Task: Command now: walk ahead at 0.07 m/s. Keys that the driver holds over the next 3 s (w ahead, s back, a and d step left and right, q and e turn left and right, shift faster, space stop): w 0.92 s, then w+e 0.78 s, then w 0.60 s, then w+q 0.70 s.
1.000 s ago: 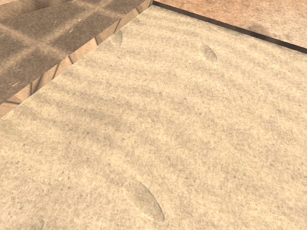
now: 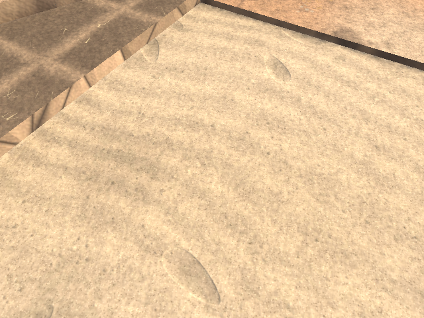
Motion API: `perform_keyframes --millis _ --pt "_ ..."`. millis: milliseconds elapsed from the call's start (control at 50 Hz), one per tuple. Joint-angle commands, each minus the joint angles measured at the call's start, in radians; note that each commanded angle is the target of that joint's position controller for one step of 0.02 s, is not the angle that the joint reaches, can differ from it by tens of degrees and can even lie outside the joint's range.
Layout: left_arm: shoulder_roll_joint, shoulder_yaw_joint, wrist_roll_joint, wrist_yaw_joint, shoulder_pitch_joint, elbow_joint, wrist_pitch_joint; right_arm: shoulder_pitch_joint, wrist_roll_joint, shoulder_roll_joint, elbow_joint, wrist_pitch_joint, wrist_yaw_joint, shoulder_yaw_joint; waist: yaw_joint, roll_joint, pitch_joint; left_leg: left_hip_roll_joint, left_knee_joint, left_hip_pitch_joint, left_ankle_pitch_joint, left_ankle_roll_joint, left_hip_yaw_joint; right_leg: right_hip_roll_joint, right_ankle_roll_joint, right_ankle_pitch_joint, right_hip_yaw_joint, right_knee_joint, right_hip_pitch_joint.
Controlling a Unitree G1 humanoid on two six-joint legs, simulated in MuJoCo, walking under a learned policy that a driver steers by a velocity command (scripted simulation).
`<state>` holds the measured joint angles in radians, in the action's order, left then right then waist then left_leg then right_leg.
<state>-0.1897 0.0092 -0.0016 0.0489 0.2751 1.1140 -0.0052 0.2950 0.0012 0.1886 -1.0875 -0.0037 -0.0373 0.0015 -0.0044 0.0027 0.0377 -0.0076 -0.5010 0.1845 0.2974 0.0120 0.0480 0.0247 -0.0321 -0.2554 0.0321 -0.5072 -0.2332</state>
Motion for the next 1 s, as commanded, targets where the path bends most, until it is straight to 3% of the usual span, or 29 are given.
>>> perform_keyframes --millis 20,80,120,160,180,220,240,260,280,300,340,380,400,480,520,580,620,660,680,700,720,740,760,780,800,820,860,920,1000 --pt "-0.083 0.013 -0.004 0.005 0.084 -0.002 0.001 0.089 0.005 0.088 0.001 0.000 -0.006 -0.016 0.001 -0.009 0.019 -0.017 0.106 0.080 0.132 -0.029 -0.020 -0.040 0.027 -0.129 -0.047 0.062 0.016" --pt "-0.094 0.019 -0.012 0.007 0.069 -0.026 0.016 0.088 0.017 0.120 0.024 -0.009 -0.010 -0.028 0.009 -0.032 0.128 0.022 0.124 0.183 0.475 -0.091 0.048 -0.039 0.072 -0.431 -0.029 0.024 -0.115" --pt "-0.071 0.016 -0.015 -0.005 0.058 -0.042 0.047 0.127 0.026 0.131 0.024 -0.033 -0.003 -0.036 0.025 -0.071 0.137 0.088 0.157 0.144 0.484 -0.134 0.147 -0.033 0.079 -0.356 -0.027 -0.039 -0.169" --pt "-0.038 0.011 -0.019 -0.023 0.036 -0.065 0.077 0.175 0.031 0.174 0.018 -0.048 0.006 -0.053 0.038 -0.163 0.119 0.195 0.241 0.074 0.534 -0.198 0.317 -0.058 0.073 -0.229 -0.078 -0.172 -0.221" --pt "-0.032 0.010 -0.024 -0.030 0.036 -0.073 0.090 0.164 0.033 0.186 0.026 -0.051 0.009 -0.058 0.028 -0.191 0.125 0.245 0.277 0.090 0.535 -0.226 0.392 -0.051 0.086 -0.190 -0.079 -0.209 -0.209" --pt "-0.028 0.012 -0.032 -0.039 0.105 -0.058 0.108 0.078 0.035 0.177 0.062 -0.054 0.013 -0.054 -0.035 -0.171 0.150 0.224 0.250 0.207 0.458 -0.207 0.353 -0.042 0.123 -0.185 -0.066 -0.084 -0.051" --pt "-0.039 0.018 -0.030 -0.039 0.209 -0.024 0.111 -0.001 0.037 0.164 0.092 -0.057 0.015 -0.051 -0.088 -0.133 0.151 0.160 0.155 0.298 0.346 -0.163 0.253 -0.028 0.133 -0.151 -0.025 0.028 0.103" --pt "-0.126 0.044 -0.028 -0.040 0.349 0.018 0.117 -0.071 0.039 0.105 0.129 -0.069 0.015 -0.037 -0.137 0.059 0.128 0.030 -0.113 0.433 0.180 -0.090 0.051 0.080 0.179 -0.214 0.195 0.147 0.246" --pt "-0.271 0.082 -0.030 -0.054 0.480 0.036 0.125 -0.072 0.032 0.069 0.168 -0.094 0.012 -0.028 -0.161 0.335 0.063 -0.054 -0.457 0.587 0.168 -0.041 -0.069 0.307 0.299 -0.176 0.606 0.300 0.401" --pt "-0.200 0.059 -0.005 -0.056 0.438 0.020 0.134 -0.080 0.037 0.101 0.174 -0.114 0.017 -0.034 -0.120 0.226 0.057 -0.018 -0.653 0.677 0.226 -0.056 0.031 0.365 0.322 -0.107 0.714 0.315 0.412" --pt "-0.137 0.040 -0.003 -0.061 0.317 -0.026 0.136 -0.064 0.042 0.097 0.163 -0.134 0.037 -0.036 -0.062 0.094 0.082 0.055 -0.768 0.743 0.094 -0.093 0.035 0.306 0.275 0.047 0.494 0.292 0.401" --pt "-0.087 0.020 -0.005 -0.061 0.301 -0.031 0.118 -0.126 0.031 0.129 0.185 -0.139 0.048 -0.056 -0.053 0.069 0.087 0.104 -0.692 0.744 -0.006 -0.095 -0.008 0.241 0.223 0.245 0.302 0.317 0.393" --pt "-0.068 0.014 -0.002 -0.056 0.317 -0.029 0.106 -0.134 0.030 0.111 0.190 -0.133 0.055 -0.055 -0.052 0.089 0.075 0.109 -0.649 0.715 -0.030 -0.088 -0.029 0.214 0.207 0.288 0.241 0.329 0.380" --pt "-0.121 0.015 0.005 -0.024 0.265 -0.075 0.088 -0.291 0.023 0.034 0.258 -0.114 0.071 -0.025 -0.051 0.075 0.108 0.074 -0.302 0.529 -0.208 -0.036 -0.098 0.147 0.200 0.277 0.087 0.401 0.164" --pt "-0.170 0.029 -0.003 -0.017 0.283 -0.079 0.094 -0.356 0.025 0.052 0.289 -0.108 0.073 -0.024 -0.056 0.107 0.110 0.043 -0.176 0.401 -0.273 -0.029 -0.118 0.159 0.206 0.250 0.075 0.445 0.100" --pt "-0.179 0.042 -0.022 -0.016 0.289 -0.073 0.097 -0.390 0.032 0.111 0.317 -0.105 0.077 -0.035 -0.030 0.107 0.126 0.039 -0.069 0.369 -0.302 -0.063 -0.089 0.209 0.193 0.322 0.065 0.426 0.191" --pt "-0.194 0.051 -0.013 -0.019 0.270 -0.079 0.087 -0.321 0.030 0.156 0.308 -0.110 0.078 -0.057 0.025 0.122 0.051 0.004 -0.055 0.263 -0.267 -0.099 -0.102 0.223 0.165 0.649 0.037 0.289 0.281" --pt "-0.185 0.049 0.004 -0.023 0.248 -0.095 0.069 -0.039 0.037 0.224 0.224 -0.103 0.069 -0.099 0.162 0.126 -0.131 -0.030 -0.066 -0.098 -0.233 -0.150 -0.117 0.162 0.120 0.858 -0.019 -0.071 0.209" --pt "-0.142 0.031 0.023 -0.028 0.258 -0.125 0.069 0.127 0.024 0.303 0.192 -0.096 0.058 -0.119 0.200 -0.014 -0.267 0.182 -0.062 -0.394 -0.136 -0.215 0.147 0.094 0.093 0.517 -0.048 -0.408 -0.028" --pt "0.029 -0.010 0.003 -0.041 0.397 -0.122 0.093 0.177 0.005 0.338 0.169 -0.096 0.073 -0.120 0.106 -0.316 -0.434 0.408 0.143 -0.623 0.155 -0.375 0.682 -0.098 0.048 -0.262 0.025 -0.750 -0.331" --pt "-0.081 0.014 -0.027 -0.045 0.301 -0.131 0.122 0.108 0.012 0.239 0.175 -0.102 0.076 -0.093 0.121 -0.215 -0.318 0.367 0.253 -0.523 0.212 -0.319 0.741 -0.050 0.078 -0.282 0.125 -0.869 -0.433" --pt "-0.143 0.033 -0.052 -0.047 0.184 -0.171 0.136 0.007 0.016 0.196 0.189 -0.108 0.075 -0.081 0.094 -0.151 -0.159 0.347 0.258 -0.367 0.127 -0.276 0.572 0.000 0.098 -0.192 0.091 -0.878 -0.494" --pt "-0.153 0.035 -0.046 -0.039 0.127 -0.183 0.142 -0.084 0.012 0.179 0.210 -0.113 0.077 -0.074 0.059 -0.035 -0.102 0.316 0.276 -0.206 -0.037 -0.258 0.436 0.057 0.101 -0.090 0.073 -0.832 -0.435" --pt "-0.150 0.046 -0.031 -0.031 0.110 -0.184 0.136 -0.126 0.000 0.159 0.214 -0.118 0.081 -0.069 0.026 -0.015 -0.071 0.278 0.296 -0.089 -0.144 -0.247 0.329 0.091 0.098 -0.038 0.062 -0.781 -0.381" --pt "-0.131 0.049 -0.026 -0.030 0.138 -0.180 0.122 -0.138 -0.010 0.137 0.205 -0.121 0.083 -0.063 -0.010 -0.045 -0.070 0.243 0.323 -0.024 -0.172 -0.239 0.256 0.119 0.098 -0.009 0.069 -0.744 -0.317" --pt "-0.112 0.050 -0.025 -0.028 0.154 -0.177 0.109 -0.131 -0.008 0.123 0.193 -0.121 0.084 -0.060 -0.024 -0.065 -0.061 0.224 0.349 0.010 -0.180 -0.244 0.216 0.126 0.095 -0.006 0.062 -0.710 -0.294" --pt "-0.106 0.056 -0.020 -0.025 0.124 -0.192 0.092 -0.095 -0.002 0.136 0.169 -0.126 0.076 -0.060 -0.033 -0.067 -0.018 0.212 0.389 0.060 -0.205 -0.258 0.155 0.137 0.081 0.012 0.042 -0.645 -0.318" --pt "-0.122 0.063 -0.005 -0.024 -0.024 -0.248 0.089 -0.033 -0.003 0.178 0.148 -0.121 0.052 -0.068 -0.007 -0.039 0.029 0.217 0.422 0.027 -0.229 -0.267 0.127 0.150 0.047 0.152 0.032 -0.485 -0.453" --pt "-0.098 0.053 -0.012 -0.045 -0.155 -0.283 0.099 0.016 -0.002 0.199 0.137 -0.113 0.033 -0.070 0.036 -0.042 0.031 0.187 0.425 -0.030 -0.295 -0.217 0.000 0.113 0.049 0.369 -0.008 -0.231 -0.441"
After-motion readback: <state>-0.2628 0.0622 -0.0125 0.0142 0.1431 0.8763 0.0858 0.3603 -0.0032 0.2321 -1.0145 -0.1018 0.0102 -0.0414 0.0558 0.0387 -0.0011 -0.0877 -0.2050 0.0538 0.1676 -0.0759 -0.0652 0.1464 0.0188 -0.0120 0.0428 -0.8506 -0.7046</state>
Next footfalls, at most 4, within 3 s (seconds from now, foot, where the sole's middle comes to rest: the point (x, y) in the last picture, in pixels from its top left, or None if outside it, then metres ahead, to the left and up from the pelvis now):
0.66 left None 0.42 0.11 -0.77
1.24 right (260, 251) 0.74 -0.13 -0.77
1.72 left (225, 177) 1.06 -0.02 -0.77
2.24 right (308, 155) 1.18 -0.37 -0.77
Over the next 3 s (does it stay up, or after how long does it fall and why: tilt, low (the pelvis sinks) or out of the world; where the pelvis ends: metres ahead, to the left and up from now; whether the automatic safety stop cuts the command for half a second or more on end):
stays up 1.48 -0.32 0.01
